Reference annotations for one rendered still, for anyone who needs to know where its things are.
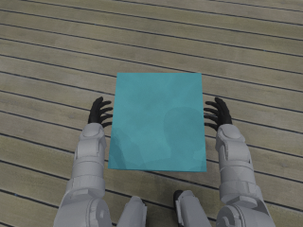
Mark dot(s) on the left robot upper arm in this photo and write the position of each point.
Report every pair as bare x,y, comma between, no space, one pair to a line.
92,212

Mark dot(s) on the left robot shin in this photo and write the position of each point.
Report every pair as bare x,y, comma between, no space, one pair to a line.
135,198

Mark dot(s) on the right robot forearm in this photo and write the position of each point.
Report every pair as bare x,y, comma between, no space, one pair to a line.
238,183

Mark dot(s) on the left robot forearm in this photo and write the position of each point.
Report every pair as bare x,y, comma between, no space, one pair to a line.
88,167

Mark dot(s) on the right robot hand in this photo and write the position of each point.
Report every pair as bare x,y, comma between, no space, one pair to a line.
222,112

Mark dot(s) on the left robot hand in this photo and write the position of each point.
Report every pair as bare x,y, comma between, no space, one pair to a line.
96,112

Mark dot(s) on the right robot thigh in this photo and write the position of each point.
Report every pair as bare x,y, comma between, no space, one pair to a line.
190,212

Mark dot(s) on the right robot upper arm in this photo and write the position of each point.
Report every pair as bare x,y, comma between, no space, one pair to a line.
233,215

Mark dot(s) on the carton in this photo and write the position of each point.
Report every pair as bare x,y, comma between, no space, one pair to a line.
158,123

